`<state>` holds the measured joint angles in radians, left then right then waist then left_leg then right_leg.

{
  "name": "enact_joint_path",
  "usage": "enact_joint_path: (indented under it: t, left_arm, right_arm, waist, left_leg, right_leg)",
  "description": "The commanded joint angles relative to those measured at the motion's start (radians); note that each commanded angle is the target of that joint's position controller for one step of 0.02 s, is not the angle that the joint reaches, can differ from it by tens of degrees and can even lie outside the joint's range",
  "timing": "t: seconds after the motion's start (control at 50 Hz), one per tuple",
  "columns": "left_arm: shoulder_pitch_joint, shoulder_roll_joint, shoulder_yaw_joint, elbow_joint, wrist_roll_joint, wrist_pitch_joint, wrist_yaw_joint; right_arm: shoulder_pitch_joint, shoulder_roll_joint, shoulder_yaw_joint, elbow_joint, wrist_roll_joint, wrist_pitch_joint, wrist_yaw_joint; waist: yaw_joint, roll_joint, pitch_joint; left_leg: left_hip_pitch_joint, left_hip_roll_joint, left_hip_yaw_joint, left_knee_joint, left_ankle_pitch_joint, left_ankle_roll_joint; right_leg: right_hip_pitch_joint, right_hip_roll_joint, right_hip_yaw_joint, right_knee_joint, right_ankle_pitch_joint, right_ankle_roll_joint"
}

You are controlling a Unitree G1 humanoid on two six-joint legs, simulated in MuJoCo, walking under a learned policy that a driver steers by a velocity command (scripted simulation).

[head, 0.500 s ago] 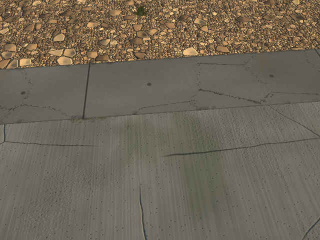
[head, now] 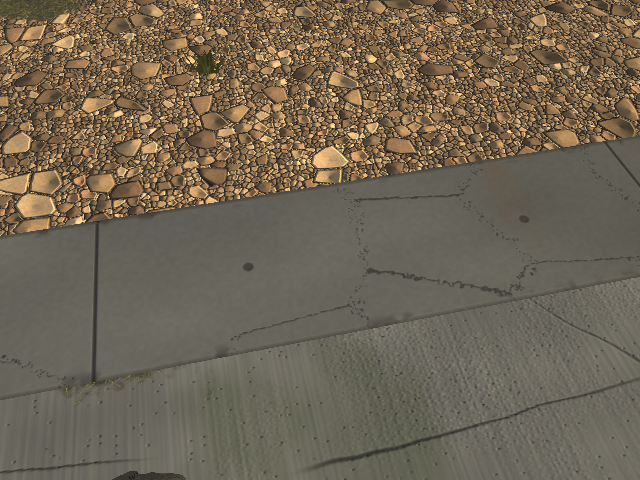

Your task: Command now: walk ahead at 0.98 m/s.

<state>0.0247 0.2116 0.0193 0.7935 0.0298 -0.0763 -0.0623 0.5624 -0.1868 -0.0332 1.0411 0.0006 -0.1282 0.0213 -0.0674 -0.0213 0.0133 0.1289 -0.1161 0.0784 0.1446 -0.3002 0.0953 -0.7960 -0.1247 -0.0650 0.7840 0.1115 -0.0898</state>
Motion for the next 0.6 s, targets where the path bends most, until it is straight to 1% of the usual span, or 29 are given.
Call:
enact_joint_path:
  t: [0.02,0.04,0.06,0.08,0.1,0.12,0.14,0.16,0.18,0.2,0.22,0.24,0.26,0.28,0.3,0.32,0.36,0.38,0.4,0.42,0.44,0.46,0.48,0.5,0.52,0.54,0.56,0.58,0.6]
  left_arm:
    - [-0.126,0.034,-0.009,-0.079,-0.015,-0.01,-0.002]
    - [-0.129,0.051,-0.005,-0.081,-0.013,-0.01,0.004]
    - [-0.113,0.069,0.0,-0.079,-0.011,-0.011,0.011]
    - [-0.064,0.091,0.008,-0.072,-0.01,-0.01,0.019]
    - [0.062,0.124,0.022,-0.041,-0.011,-0.01,0.03]
    - [0.254,0.161,0.042,0.018,-0.013,-0.009,0.046]
    - [0.443,0.205,0.064,0.072,0.002,-0.006,0.064]
    - [0.536,0.287,0.088,0.087,0.03,-0.002,0.078]
    - [0.489,0.277,0.094,0.091,0.029,-0.002,0.056]
    - [0.386,0.204,0.087,0.09,0.011,-0.008,0.043]
    - [0.339,0.139,0.072,0.097,0.004,-0.019,0.037]
    - [0.309,0.095,0.062,0.108,0.013,-0.026,0.036]
    - [0.308,0.065,0.049,0.123,0.011,-0.033,0.041]
    - [0.317,0.055,0.042,0.142,0.004,-0.04,0.046]
    - [0.334,0.056,0.04,0.157,-0.008,-0.05,0.048]
    - [0.351,0.072,0.041,0.167,-0.019,-0.058,0.048]
    - [0.38,0.098,0.042,0.167,-0.023,-0.069,0.042]
    - [0.395,0.101,0.041,0.169,-0.024,-0.072,0.038]
    - [0.403,0.097,0.039,0.168,-0.03,-0.077,0.035]
    - [0.42,0.108,0.039,0.17,-0.037,-0.082,0.036]
    - [0.455,0.124,0.04,0.18,-0.044,-0.087,0.039]
    - [0.479,0.142,0.04,0.188,-0.045,-0.089,0.041]
    - [0.498,0.152,0.04,0.197,-0.042,-0.087,0.044]
    - [0.507,0.167,0.039,0.202,-0.039,-0.081,0.048]
    - [0.509,0.186,0.041,0.202,-0.03,-0.075,0.054]
    - [0.511,0.211,0.045,0.205,-0.019,-0.065,0.063]
    - [0.501,0.235,0.05,0.208,-0.004,-0.05,0.074]
    - [0.467,0.252,0.055,0.205,0.007,-0.033,0.085]
    - [0.429,0.239,0.054,0.191,0.014,-0.024,0.089]
  right_arm:
    - [-0.018,-0.143,-0.012,-0.056,0.006,-0.027,-0.013]
    - [-0.007,-0.157,-0.011,-0.052,0.002,-0.024,-0.017]
    - [-0.001,-0.179,-0.013,-0.049,-0.006,-0.018,-0.023]
    - [0.0,-0.204,-0.017,-0.044,-0.018,-0.008,-0.034]
    - [-0.01,-0.23,-0.024,-0.039,-0.033,0.007,-0.045]
    - [-0.042,-0.25,-0.032,-0.043,-0.045,0.024,-0.053]
    - [-0.09,-0.241,-0.033,-0.056,-0.047,0.03,-0.053]
    - [-0.064,-0.105,-0.007,-0.097,-0.031,0.021,-0.033]
    - [0.027,-0.068,0.0,-0.119,0.029,0.0,-0.014]
    - [-0.116,-0.14,-0.01,-0.149,0.018,-0.003,-0.026]
    - [-0.207,-0.143,-0.01,-0.172,0.011,-0.006,-0.023]
    - [-0.235,-0.119,-0.005,-0.177,-0.002,0.0,-0.018]
    - [-0.236,-0.094,0.0,-0.186,-0.024,0.015,-0.007]
    - [-0.216,-0.065,0.008,-0.189,-0.039,0.032,0.008]
    - [-0.238,-0.054,0.012,-0.201,-0.045,0.043,0.017]
    - [-0.285,-0.053,0.015,-0.223,-0.05,0.05,0.024]
    - [-0.426,-0.074,0.02,-0.283,-0.051,0.052,0.031]
    - [-0.491,-0.08,0.024,-0.308,-0.049,0.049,0.033]
    - [-0.537,-0.076,0.031,-0.325,-0.045,0.044,0.037]
    - [-0.578,-0.067,0.039,-0.339,-0.037,0.039,0.044]
    - [-0.617,-0.064,0.043,-0.348,-0.029,0.037,0.048]
    - [-0.639,-0.07,0.043,-0.352,-0.021,0.037,0.047]
    - [-0.654,-0.085,0.042,-0.357,-0.018,0.038,0.042]
    - [-0.657,-0.1,0.04,-0.361,-0.022,0.037,0.037]
    - [-0.641,-0.123,0.032,-0.357,-0.029,0.036,0.032]
    - [-0.595,-0.146,0.022,-0.347,-0.032,0.038,0.023]
    - [-0.466,-0.183,0.006,-0.317,-0.032,0.038,0.011]
    - [-0.265,-0.219,-0.014,-0.253,-0.029,0.042,-0.006]
    - [-0.068,-0.264,-0.037,-0.195,-0.039,0.047,-0.025]
  waist:
    - [0.035,0.045,0.16]
    - [0.039,0.051,0.133]
    - [0.053,0.08,0.093]
    - [0.086,0.118,0.041]
    - [0.152,0.147,-0.033]
    - [0.238,0.162,-0.13]
    - [0.327,0.143,-0.208]
    - [0.281,-0.06,-0.302]
    - [0.18,-0.255,-0.397]
    - [0.17,-0.095,-0.223]
    - [0.153,0.007,-0.108]
    - [0.11,0.08,-0.041]
    - [0.068,0.081,-0.004]
    - [0.034,0.038,0.013]
    - [0.024,0.022,0.046]
    - [0.02,0.013,0.082]
    - [0.042,0.017,0.135]
    - [0.054,0.018,0.154]
    - [0.063,0.025,0.161]
    - [0.074,0.023,0.161]
    - [0.094,0.021,0.16]
    - [0.108,0.005,0.151]
    - [0.109,-0.006,0.151]
    - [0.104,-0.023,0.134]
    - [0.09,-0.045,0.093]
    - [0.06,-0.081,0.041]
    - [-0.01,-0.11,-0.038]
    - [-0.106,-0.118,-0.137]
    - [-0.196,-0.097,-0.212]
  left_leg:
    - [-0.199,0.253,-0.068,-0.166,0.695,0.051]
    - [-0.099,0.26,-0.05,-0.119,0.888,0.042]
    - [-0.014,0.273,-0.041,-0.044,1.09,0.032]
    - [0.047,0.292,-0.04,0.063,1.267,0.024]
    - [0.072,0.31,-0.042,0.235,1.362,0.021]
    - [0.048,0.316,-0.034,0.471,1.348,0.026]
    - [-0.117,0.284,-0.021,0.76,1.142,0.033]
    - [-0.458,0.158,-0.023,1.164,0.426,0.033]
    - [-0.776,0.018,-0.158,1.411,-0.148,0.022]
    - [-0.88,0.113,-0.183,1.378,-0.029,0.053]
    - [-0.871,0.148,-0.17,1.316,0.045,0.054]
    - [-0.827,0.182,-0.173,1.252,0.062,0.052]
    - [-0.783,0.203,-0.178,1.212,0.065,0.042]
    - [-0.753,0.223,-0.173,1.17,0.062,0.024]
    - [-0.77,0.242,-0.162,1.14,0.06,0.008]
    - [-0.813,0.259,-0.142,1.104,0.078,-0.008]
    - [-0.865,0.271,-0.079,0.96,0.188,-0.027]
    - [-0.853,0.268,-0.053,0.855,0.26,-0.032]
    - [-0.794,0.254,-0.025,0.734,0.346,-0.031]
    - [-0.712,0.233,0.006,0.62,0.424,-0.023]
    - [-0.655,0.208,0.036,0.552,0.487,-0.012]
    - [-0.635,0.19,0.049,0.503,0.528,-0.003]
    - [-0.646,0.176,0.055,0.461,0.533,0.01]
    - [-0.646,0.152,0.063,0.421,0.505,0.025]
    - [-0.624,0.115,0.076,0.404,0.447,0.036]
    - [-0.569,0.076,0.08,0.404,0.368,0.045]
    - [-0.442,0.052,0.055,0.409,0.296,0.06]
    - [-0.257,0.04,0.039,0.409,0.225,0.076]
    - [-0.04,0.11,-0.025,0.415,0.14,0.099]
  right_leg:
    - [0.225,0.071,-0.073,-0.179,0.102,-0.025]
    - [0.238,0.107,-0.092,-0.215,0.068,-0.039]
    - [0.267,0.148,-0.108,-0.228,0.006,-0.049]
    - [0.322,0.184,-0.108,-0.232,-0.073,-0.061]
    - [0.44,0.208,-0.086,-0.237,-0.142,-0.076]
    - [0.618,0.215,-0.067,-0.255,-0.206,-0.095]
    - [0.857,0.145,-0.005,-0.26,-0.286,-0.121]
    - [1.123,-0.118,0.331,-0.232,-0.567,-0.176]
    - [1.275,-0.274,0.893,-0.453,-0.723,-0.287]
    - [1.149,-0.21,0.776,-0.519,-0.717,-0.237]
    - [0.982,-0.184,0.622,-0.544,-0.598,-0.215]
    - [0.843,-0.145,0.521,-0.571,-0.512,-0.185]
    - [0.733,-0.098,0.439,-0.592,-0.47,-0.153]
    - [0.659,-0.078,0.39,-0.622,-0.475,-0.142]
    - [0.622,-0.059,0.353,-0.65,-0.452,-0.137]
    - [0.594,-0.049,0.313,-0.679,-0.419,-0.135]
    - [0.557,-0.006,0.217,-0.732,-0.27,-0.128]
    - [0.543,0.018,0.171,-0.743,-0.168,-0.122]
    - [0.52,0.048,0.123,-0.746,-0.068,-0.105]
    - [0.502,0.053,0.096,-0.769,0.01,-0.091]
    - [0.523,0.038,0.09,-0.807,0.092,-0.083]
    - [0.591,0.024,0.087,-0.822,0.183,-0.07]
    - [0.685,0.012,0.067,-0.808,0.3,-0.066]
    - [0.781,-0.002,0.05,-0.769,0.445,-0.059]
    - [0.87,-0.018,0.041,-0.703,0.625,-0.051]
    - [0.932,-0.036,0.036,-0.603,0.791,-0.044]
    - [0.953,-0.056,0.035,-0.435,0.879,-0.039]
    - [0.922,-0.063,0.026,-0.196,0.874,-0.037]
    - [0.771,-0.027,0.015,0.102,0.675,-0.036]
